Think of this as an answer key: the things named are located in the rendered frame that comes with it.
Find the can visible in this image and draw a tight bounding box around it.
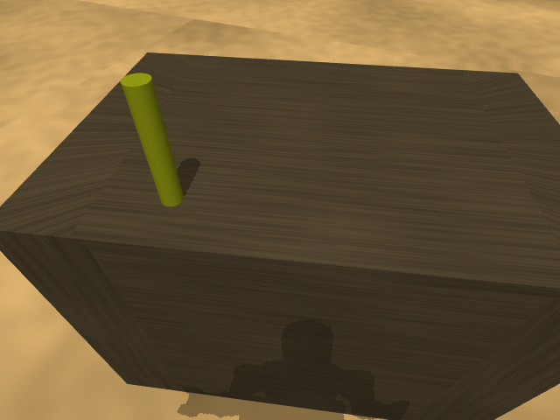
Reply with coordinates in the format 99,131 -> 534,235
121,73 -> 184,207

